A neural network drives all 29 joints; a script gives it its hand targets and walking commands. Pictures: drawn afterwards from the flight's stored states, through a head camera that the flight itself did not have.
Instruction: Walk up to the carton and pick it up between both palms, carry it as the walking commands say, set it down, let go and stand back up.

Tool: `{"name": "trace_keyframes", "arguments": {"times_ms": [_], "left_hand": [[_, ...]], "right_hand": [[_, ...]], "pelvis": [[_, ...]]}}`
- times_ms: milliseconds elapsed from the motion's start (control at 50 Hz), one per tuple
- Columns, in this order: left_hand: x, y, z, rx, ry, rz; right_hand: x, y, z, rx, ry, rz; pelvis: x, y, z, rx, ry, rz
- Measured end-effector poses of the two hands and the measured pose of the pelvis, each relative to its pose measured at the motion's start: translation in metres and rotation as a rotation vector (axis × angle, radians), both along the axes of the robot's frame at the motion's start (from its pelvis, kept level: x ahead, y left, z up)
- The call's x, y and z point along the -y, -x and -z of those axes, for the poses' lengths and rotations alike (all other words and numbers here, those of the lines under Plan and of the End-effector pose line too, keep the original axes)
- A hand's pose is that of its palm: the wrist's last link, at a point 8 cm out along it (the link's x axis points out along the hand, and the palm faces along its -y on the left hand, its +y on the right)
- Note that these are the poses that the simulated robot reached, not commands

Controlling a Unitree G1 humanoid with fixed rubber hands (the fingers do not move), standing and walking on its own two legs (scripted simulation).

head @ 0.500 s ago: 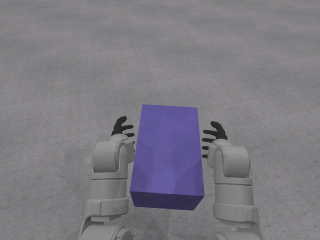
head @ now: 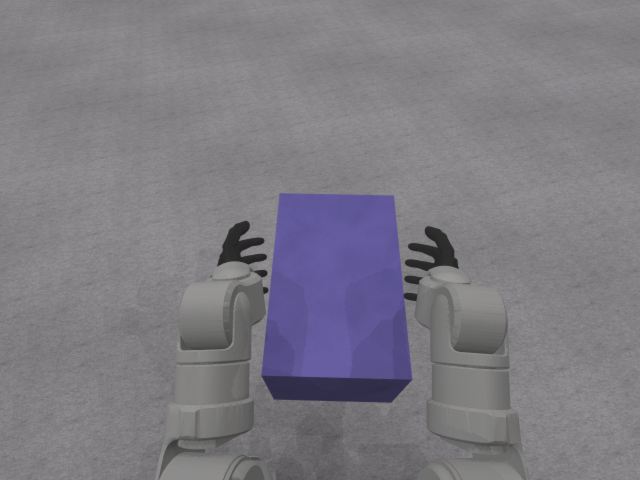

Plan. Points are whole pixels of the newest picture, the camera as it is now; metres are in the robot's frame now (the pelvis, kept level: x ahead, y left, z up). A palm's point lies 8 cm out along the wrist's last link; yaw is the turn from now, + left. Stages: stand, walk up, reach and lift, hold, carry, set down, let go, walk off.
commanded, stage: carry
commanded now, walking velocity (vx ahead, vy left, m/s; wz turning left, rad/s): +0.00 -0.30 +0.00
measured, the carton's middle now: (334, 296) +0.36 +0.03 -0.02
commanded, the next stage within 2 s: none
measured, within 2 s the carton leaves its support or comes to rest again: neither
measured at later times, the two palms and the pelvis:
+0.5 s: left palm (376, 341) +0.25 -0.02 +0.10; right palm (617, 344) +0.27 -0.26 +0.09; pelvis -0.06 -0.17 +0.01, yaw +1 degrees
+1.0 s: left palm (576, 426) +0.19 -0.20 +0.09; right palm out of the picture +0.21 -0.44 +0.09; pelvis -0.12 -0.35 +0.01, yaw +1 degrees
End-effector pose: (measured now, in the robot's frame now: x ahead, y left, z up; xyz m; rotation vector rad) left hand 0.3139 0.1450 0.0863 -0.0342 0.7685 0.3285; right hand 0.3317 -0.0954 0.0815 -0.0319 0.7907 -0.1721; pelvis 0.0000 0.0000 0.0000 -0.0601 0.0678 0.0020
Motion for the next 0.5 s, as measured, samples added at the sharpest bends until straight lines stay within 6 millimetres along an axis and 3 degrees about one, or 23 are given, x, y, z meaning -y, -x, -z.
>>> {"name": "trace_keyframes", "arguments": {"times_ms": [140,240,340,500], "left_hand": [[0.063,0.014,0.0,-0.04,-0.009,0.107],[0.089,0.021,0.004,0.013,0.033,0.133],[0.109,0.047,0.012,-0.04,0.047,0.1],[0.164,0.064,-0.009,0.006,0.021,0.009]], "right_hand": [[0.065,0.034,0.002,-0.036,0.001,0.082],[0.09,0.046,-0.007,0.014,0.035,0.116],[0.11,0.058,-0.008,-0.04,0.068,0.062],[0.165,0.063,-0.013,0.005,0.013,-0.001]], "pelvis": [[0.039,0.019,-0.006,-0.007,-0.055,-0.042],[0.062,0.03,0.004,-0.008,-0.037,-0.036],[0.096,0.043,-0.007,0.007,-0.028,-0.016],[0.166,0.062,-0.01,-0.001,-0.001,-0.014]]}}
